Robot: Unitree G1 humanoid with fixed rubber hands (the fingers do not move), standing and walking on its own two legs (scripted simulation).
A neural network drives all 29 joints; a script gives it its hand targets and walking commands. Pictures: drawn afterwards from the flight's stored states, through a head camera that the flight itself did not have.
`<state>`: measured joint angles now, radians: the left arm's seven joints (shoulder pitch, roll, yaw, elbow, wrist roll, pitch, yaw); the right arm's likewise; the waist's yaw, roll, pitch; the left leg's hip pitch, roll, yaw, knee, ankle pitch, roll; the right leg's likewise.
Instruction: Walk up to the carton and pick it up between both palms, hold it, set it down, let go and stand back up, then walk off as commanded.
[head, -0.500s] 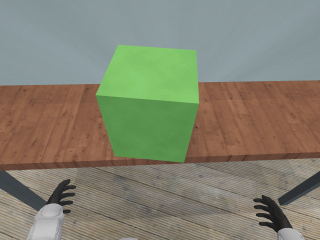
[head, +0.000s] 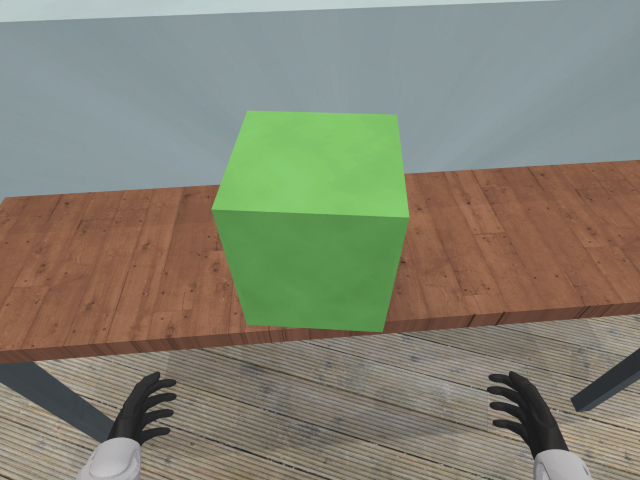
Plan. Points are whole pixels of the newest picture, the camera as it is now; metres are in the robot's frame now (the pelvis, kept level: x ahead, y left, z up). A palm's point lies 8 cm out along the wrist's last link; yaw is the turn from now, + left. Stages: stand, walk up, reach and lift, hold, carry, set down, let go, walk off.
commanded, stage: reach and lift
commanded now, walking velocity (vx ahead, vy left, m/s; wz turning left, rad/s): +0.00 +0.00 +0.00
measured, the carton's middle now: (317, 225) +0.43 +0.06 +0.06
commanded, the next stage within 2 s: none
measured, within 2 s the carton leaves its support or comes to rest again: neither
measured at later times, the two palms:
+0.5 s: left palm (128, 407) +0.17 +0.26 +0.01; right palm (538, 420) +0.18 -0.20 +0.02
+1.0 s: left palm (123, 373) +0.19 +0.25 +0.07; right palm (526, 384) +0.20 -0.17 +0.07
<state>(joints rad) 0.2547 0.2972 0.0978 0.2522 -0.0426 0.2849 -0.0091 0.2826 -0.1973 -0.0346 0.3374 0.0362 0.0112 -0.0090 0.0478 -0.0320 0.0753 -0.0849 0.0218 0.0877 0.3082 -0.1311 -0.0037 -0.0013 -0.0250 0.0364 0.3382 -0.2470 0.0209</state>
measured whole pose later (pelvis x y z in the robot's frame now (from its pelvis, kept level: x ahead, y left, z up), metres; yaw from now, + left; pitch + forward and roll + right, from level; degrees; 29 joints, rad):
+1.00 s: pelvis +0.01 -0.01 +0.00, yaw -1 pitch -5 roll +0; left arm 0.33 0.32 0.12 -0.20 -0.23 0.21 -0.05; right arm 0.45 -0.12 0.07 -0.31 0.21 0.15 -0.18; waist 0.09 -0.01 0.04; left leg -0.07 0.04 0.09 0.29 -0.14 -0.02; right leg 0.03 0.00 0.04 0.27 -0.22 0.01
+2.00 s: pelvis +0.00 +0.00 +0.00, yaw -2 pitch -2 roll +0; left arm -0.47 0.39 0.26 0.05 -0.18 0.72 -0.04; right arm -0.47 -0.28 0.03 0.13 0.44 0.49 -0.23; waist 0.03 -0.04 0.02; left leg -0.15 0.04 0.09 0.34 -0.14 -0.01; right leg -0.06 0.00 0.06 0.31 -0.21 0.02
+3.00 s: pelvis +0.01 -0.01 +0.00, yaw +1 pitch +4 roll -1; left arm -0.98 0.47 0.09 0.89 -0.21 0.40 -0.05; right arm -1.01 -0.23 0.08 0.87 0.44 0.33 -0.24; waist -0.01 -0.03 -0.06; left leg -0.28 0.05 0.03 0.35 -0.14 -0.02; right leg -0.15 0.01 0.00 0.28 -0.21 0.01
